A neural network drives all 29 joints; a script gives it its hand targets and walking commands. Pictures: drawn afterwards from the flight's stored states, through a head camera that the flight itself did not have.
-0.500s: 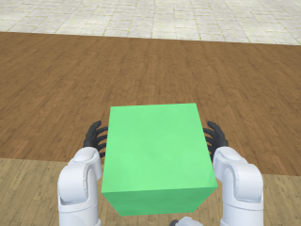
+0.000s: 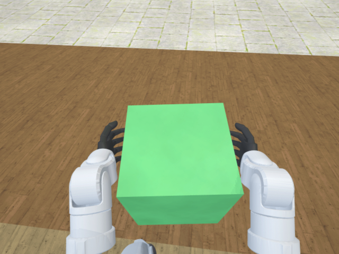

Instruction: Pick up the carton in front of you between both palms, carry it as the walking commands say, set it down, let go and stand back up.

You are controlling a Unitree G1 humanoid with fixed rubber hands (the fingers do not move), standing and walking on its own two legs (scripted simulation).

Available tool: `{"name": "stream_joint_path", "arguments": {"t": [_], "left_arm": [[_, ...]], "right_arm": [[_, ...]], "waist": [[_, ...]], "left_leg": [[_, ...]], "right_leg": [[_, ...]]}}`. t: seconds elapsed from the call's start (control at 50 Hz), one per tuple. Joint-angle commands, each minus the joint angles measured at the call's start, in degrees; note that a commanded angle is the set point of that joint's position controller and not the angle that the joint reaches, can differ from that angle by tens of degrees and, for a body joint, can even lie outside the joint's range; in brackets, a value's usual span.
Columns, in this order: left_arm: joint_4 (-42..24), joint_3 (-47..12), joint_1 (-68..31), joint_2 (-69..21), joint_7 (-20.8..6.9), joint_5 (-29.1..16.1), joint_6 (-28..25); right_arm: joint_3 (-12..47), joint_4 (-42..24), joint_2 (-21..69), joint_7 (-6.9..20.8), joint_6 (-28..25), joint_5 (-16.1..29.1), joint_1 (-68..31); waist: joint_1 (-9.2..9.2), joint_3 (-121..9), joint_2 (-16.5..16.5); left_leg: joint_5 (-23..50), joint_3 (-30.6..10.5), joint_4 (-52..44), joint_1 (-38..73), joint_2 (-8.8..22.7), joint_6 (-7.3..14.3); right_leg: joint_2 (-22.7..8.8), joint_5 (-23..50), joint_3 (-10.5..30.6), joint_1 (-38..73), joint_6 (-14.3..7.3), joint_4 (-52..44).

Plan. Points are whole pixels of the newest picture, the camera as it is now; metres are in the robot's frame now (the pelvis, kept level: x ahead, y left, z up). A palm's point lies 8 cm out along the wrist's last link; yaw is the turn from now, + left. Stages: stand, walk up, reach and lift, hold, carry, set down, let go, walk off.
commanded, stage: carry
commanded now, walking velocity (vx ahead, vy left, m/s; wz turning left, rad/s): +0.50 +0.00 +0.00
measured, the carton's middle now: (176, 169) +0.30 +0.01 +0.03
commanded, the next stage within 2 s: none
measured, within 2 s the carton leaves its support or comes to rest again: neither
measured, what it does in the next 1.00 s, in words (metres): goes down: left foot, then right foot 0.04 m lower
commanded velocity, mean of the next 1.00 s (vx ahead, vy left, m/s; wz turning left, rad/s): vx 0.50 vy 0.00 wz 0.00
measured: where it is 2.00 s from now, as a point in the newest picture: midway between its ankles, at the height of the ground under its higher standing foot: (173, 121)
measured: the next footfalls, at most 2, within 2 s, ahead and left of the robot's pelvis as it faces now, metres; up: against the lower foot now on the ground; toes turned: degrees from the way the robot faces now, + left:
left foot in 0.08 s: +0.24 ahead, +0.10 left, +0.00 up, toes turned +8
right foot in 0.58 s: +0.53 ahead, -0.03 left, -0.04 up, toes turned -2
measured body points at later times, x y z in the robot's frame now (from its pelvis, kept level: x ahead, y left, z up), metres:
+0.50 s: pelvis +0.33 +0.03 -0.01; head +0.39 +0.04 +0.43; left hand +0.72 +0.19 +0.09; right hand +0.71 -0.12 +0.09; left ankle +0.20 +0.09 -0.74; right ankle +0.47 -0.07 -0.73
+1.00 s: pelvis +0.70 +0.02 -0.08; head +0.74 +0.02 +0.37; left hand +1.07 +0.20 +0.04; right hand +1.08 -0.11 +0.04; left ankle +0.84 +0.08 -0.80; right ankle +0.51 -0.03 -0.77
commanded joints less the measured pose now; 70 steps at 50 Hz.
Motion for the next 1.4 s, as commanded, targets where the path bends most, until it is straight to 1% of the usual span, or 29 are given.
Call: {"name": "stream_joint_path", "arguments": {"t": [0.0,0.04,0.06,0.08,0.1,0.16,0.32,0.44,0.48,0.52,0.54,0.56,0.58,0.6,0.62,0.66,0.78,0.9,0.94,0.98,1.0,1.02,1.04,1.06,1.08,1.1,1.16,1.26,1.38], "left_arm": [[3.0,-40.2,-37.0,-40.1,-12.6,-23.3,1.7],[6.8,-38.6,-42.2,-40.3,-11.7,-24.1,2.7],[8.5,-37.6,-44.9,-40.4,-11.3,-24.3,3.3],[10.8,-36.7,-47.7,-41.7,-11.0,-24.7,3.9],[12.2,-35.8,-50.6,-42.6,-10.7,-25.0,4.1],[14.2,-34.1,-58.6,-50.5,-10.1,-26.6,3.2],[19.1,-30.7,-61.2,-58.2,-9.1,-23.8,1.5],[15.4,-32.4,-59.2,-57.5,-9.3,-22.9,2.3],[15.1,-32.6,-57.9,-56.2,-9.9,-22.6,2.9],[15.5,-32.3,-55.7,-54.8,-10.8,-22.5,3.3],[15.5,-32.1,-55.3,-54.1,-11.5,-22.6,3.4],[16.4,-31.2,-54.7,-53.7,-12.4,-22.6,3.6],[18.4,-30.6,-54.4,-51.6,-12.7,-21.9,3.7],[19.2,-30.6,-54.0,-51.0,-12.9,-22.2,3.9],[18.8,-31.2,-53.6,-53.8,-13.4,-24.0,3.6],[13.2,-33.4,-60.6,-57.8,-14.2,-27.0,3.1],[9.7,-36.0,-60.2,-57.7,-13.5,-29.5,1.6],[10.7,-36.5,-55.8,-55.1,-13.6,-28.7,1.2],[13.1,-36.6,-53.8,-54.6,-13.8,-28.5,1.3],[15.6,-36.9,-54.4,-54.4,-14.2,-28.6,1.3],[17.0,-36.7,-55.1,-54.1,-14.3,-28.4,1.3],[18.6,-35.8,-55.1,-54.3,-14.3,-27.9,1.4],[20.5,-34.6,-57.2,-54.1,-13.9,-27.8,2.5],[20.2,-33.7,-56.5,-53.6,-13.4,-27.5,2.9],[18.0,-34.2,-59.8,-54.9,-13.0,-27.7,2.6],[16.5,-34.0,-62.0,-56.3,-12.6,-27.5,2.2],[15.2,-32.6,-60.0,-57.6,-10.9,-25.1,1.3],[14.9,-33.3,-54.5,-57.9,-9.2,-22.3,-0.4],[11.4,-34.9,-53.9,-54.0,-8.5,-21.2,-0.6]], "right_arm": [[39.6,2.7,41.3,10.6,0.1,22.4,-40.6],[36.2,7.6,39.9,10.2,0.8,22.7,-43.7],[34.4,10.4,39.4,10.1,1.1,23.0,-45.1],[32.4,12.3,38.0,10.0,1.3,22.8,-47.7],[31.8,14.3,40.2,10.1,1.2,23.6,-50.3],[32.7,13.3,49.5,11.1,0.4,28.2,-61.5],[31.0,15.2,58.2,12.0,-0.7,29.4,-69.9],[31.5,13.7,56.7,11.7,-0.2,26.5,-64.1],[32.3,13.7,55.8,11.6,-0.1,25.6,-62.0],[34.0,14.0,55.6,11.5,0.0,25.5,-61.3],[34.9,14.2,55.5,11.5,-0.1,25.6,-61.0],[35.1,14.1,54.9,11.5,-0.2,25.5,-61.8],[35.6,15.3,55.8,11.4,0.8,25.7,-62.4],[34.7,15.3,56.2,11.1,1.1,25.6,-62.3],[35.0,13.3,55.5,10.7,1.1,25.2,-63.9],[35.0,10.7,56.6,9.9,0.3,25.1,-66.9],[35.2,11.3,56.4,8.1,-1.5,23.2,-60.1],[35.1,10.9,53.1,7.9,-1.3,20.8,-57.4],[34.3,12.3,51.4,8.3,-0.8,20.0,-55.9],[32.9,14.1,49.6,8.8,-0.4,19.1,-54.6],[31.9,14.6,48.2,9.2,-0.3,18.8,-54.5],[30.6,15.8,46.6,9.8,0.2,19.1,-55.5],[28.6,19.7,45.5,9.9,0.5,18.2,-55.7],[28.9,21.3,46.6,10.2,0.5,19.1,-53.7],[30.5,19.9,50.1,10.8,0.2,21.2,-55.6],[31.9,17.0,53.6,11.5,0.0,23.7,-60.2],[35.3,12.5,59.6,12.3,-0.7,29.6,-68.1],[36.1,12.0,60.4,12.6,-2.1,30.9,-64.3],[37.1,10.5,57.4,12.8,-2.8,30.4,-61.5]], "waist": [[0.41,-7.3,-9.5],[-3.34,-12.2,-5.9],[-5.14,-17.2,0.2],[-5.0,-23.3,13.4],[-6.33,-24.1,21.0],[-5.08,-22.4,4.7],[-4.7,-23.4,5.5],[-7.02,-20.4,7.0],[-6.12,-19.5,7.8],[-1.36,-22.0,6.4],[0.97,-22.9,2.6],[1.14,-24.3,-5.0],[0.46,-26.7,-15.6],[2.89,-30.1,-19.8],[3.47,-28.9,-15.4],[0.98,-23.0,-3.4],[2.3,-24.2,-6.6],[5.38,-20.5,-6.0],[4.24,-20.4,-6.2],[-0.81,-22.3,-5.4],[-3.91,-22.1,-2.8],[-2.94,-22.0,5.7],[-4.71,-29.1,15.9],[-7.15,-33.2,13.7],[-5.89,-28.9,7.8],[-4.63,-24.9,1.1],[-2.89,-21.5,1.2],[-5.42,-24.1,5.7],[-8.68,-21.1,4.9]], "left_leg": [[1.0,2.0,-3.1,5.8,-2.3,2.3],[-2.7,5.6,-6.5,20.8,-6.6,2.6],[-7.2,1.2,-6.8,33.3,-4.6,1.9],[-17.1,-26.6,-13.2,44.8,11.9,7.6],[-15.7,-43.0,-21.4,50.0,16.4,12.3],[4.8,-26.6,-13.8,44.0,12.8,10.2],[20.3,-13.0,-12.5,44.6,8.2,9.8],[27.5,-4.9,-8.3,47.0,2.0,6.9],[27.6,-4.7,-4.3,46.6,2.7,5.5],[28.4,-2.6,8.1,42.0,2.3,3.4],[19.7,-1.8,17.9,33.5,0.3,2.6],[-6.3,-2.5,28.3,18.8,-3.2,2.8],[-28.5,-4.8,37.1,2.3,-9.8,1.1],[-30.9,-8.0,49.3,-8.4,-9.4,0.4],[-27.9,-9.8,47.2,-11.2,-6.7,1.3],[-20.5,-9.8,35.6,-6.9,-4.4,1.1],[-8.7,-5.3,18.8,-7.7,-4.9,0.6],[14.8,1.5,-9.1,1.6,-10.4,1.3],[23.3,1.2,-14.6,11.9,-10.4,2.9],[27.8,-0.3,-18.9,26.4,-7.9,3.5],[31.0,-3.5,-17.4,36.1,-3.1,3.2],[54.0,-12.8,-6.4,47.2,6.4,2.5],[56.1,-31.2,0.2,62.6,17.9,13.7],[27.2,-40.0,-4.7,62.3,20.0,19.8],[10.9,-38.2,-9.4,53.8,15.1,18.7],[7.6,-34.3,-11.9,45.9,11.9,16.1],[16.7,-26.1,-13.3,34.1,8.9,10.4],[41.0,-17.1,-8.0,43.3,4.3,7.0],[37.3,-10.8,-2.1,45.1,-2.5,4.8]], "right_leg": [[-12.3,27.1,4.5,2.4,-6.5,-0.9],[-9.1,34.5,-0.2,-0.4,-3.9,14.5],[-6.2,27.7,-0.5,-7.2,-2.4,28.0],[-0.4,11.5,1.4,-21.5,0.5,45.4],[5.5,-8.2,8.1,-34.6,0.5,55.9],[-1.5,-2.3,13.9,-39.7,-3.1,59.3],[-1.0,6.1,9.7,-42.9,-1.7,38.0],[3.5,26.5,4.1,-34.6,-2.0,10.9],[3.4,31.2,4.7,-29.2,-3.8,5.6],[2.6,34.3,4.8,-15.5,-5.0,1.9],[0.2,36.5,6.5,-5.0,-4.6,1.8],[-6.4,50.4,13.1,7.5,-2.9,12.0],[-17.4,68.2,32.5,20.8,-9.2,16.4],[-22.1,55.3,41.4,27.2,-18.1,14.1],[-19.5,38.7,41.3,22.9,-17.7,10.2],[-15.4,38.6,34.0,11.1,-13.2,7.4],[-9.8,58.4,21.6,12.4,-9.5,9.8],[-1.8,55.5,13.4,11.8,-7.0,13.8],[-2.0,51.7,12.9,7.8,-6.3,19.3],[-1.6,48.2,10.4,1.9,-3.9,32.5],[0.1,35.9,9.6,-6.6,-2.6,41.4],[4.1,-4.6,9.0,-21.3,-2.5,50.1],[7.0,-17.8,14.9,-37.3,0.0,64.6],[5.3,-16.6,16.3,-43.6,-0.8,70.3],[3.2,-11.8,16.7,-44.2,-2.4,66.4],[1.9,-7.2,15.8,-42.5,-2.5,60.9],[-0.2,-2.2,14.0,-36.0,-1.4,49.4],[0.8,10.8,10.7,-42.6,-0.9,37.9],[6.7,31.2,3.8,-35.5,-2.8,11.5]]}}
